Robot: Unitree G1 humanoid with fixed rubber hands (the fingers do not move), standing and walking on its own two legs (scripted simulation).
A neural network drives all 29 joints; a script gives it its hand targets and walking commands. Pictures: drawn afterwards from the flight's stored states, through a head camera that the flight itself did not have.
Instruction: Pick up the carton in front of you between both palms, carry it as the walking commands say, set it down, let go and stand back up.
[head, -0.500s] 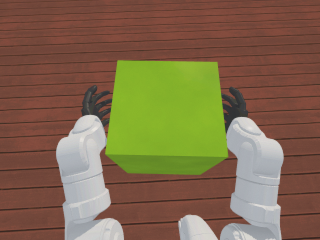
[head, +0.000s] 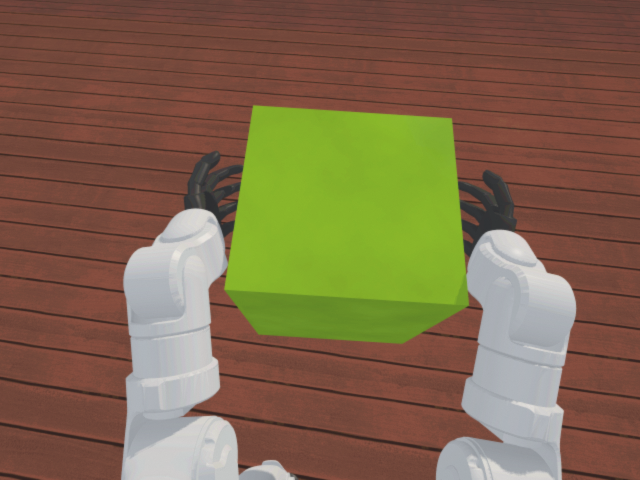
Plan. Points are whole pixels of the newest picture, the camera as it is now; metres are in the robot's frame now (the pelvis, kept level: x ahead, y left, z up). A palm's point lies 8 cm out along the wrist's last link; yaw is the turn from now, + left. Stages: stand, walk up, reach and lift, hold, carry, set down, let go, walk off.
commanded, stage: carry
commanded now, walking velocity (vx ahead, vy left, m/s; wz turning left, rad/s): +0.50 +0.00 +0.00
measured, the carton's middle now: (339, 243) +0.38 +0.02 +0.10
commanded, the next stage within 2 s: none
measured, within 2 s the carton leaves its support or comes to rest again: neither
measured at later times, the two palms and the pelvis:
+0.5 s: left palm (256, 72) +0.65 +0.16 +0.18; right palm (448, 71) +0.69 -0.14 +0.18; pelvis +0.32 -0.03 +0.06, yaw +1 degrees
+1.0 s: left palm out of the picture +1.04 +0.13 +0.25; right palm out of the picture +1.01 -0.18 +0.25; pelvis +0.67 +0.00 +0.10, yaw +0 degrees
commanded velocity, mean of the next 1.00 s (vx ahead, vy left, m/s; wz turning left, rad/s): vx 0.50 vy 0.00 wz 0.00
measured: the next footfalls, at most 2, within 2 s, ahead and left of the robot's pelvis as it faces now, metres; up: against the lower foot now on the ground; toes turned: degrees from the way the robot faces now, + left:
right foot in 0.34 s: +0.38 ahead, -0.12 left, +0.06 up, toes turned -6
left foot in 0.68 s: +0.62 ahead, +0.08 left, +0.09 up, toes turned +6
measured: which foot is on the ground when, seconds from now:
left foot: down 0.00-0.34, up 0.36-0.66, down 0.68-1.00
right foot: down 0.00-0.00, up 0.02-0.32, down 0.34-0.70, up 0.72-1.00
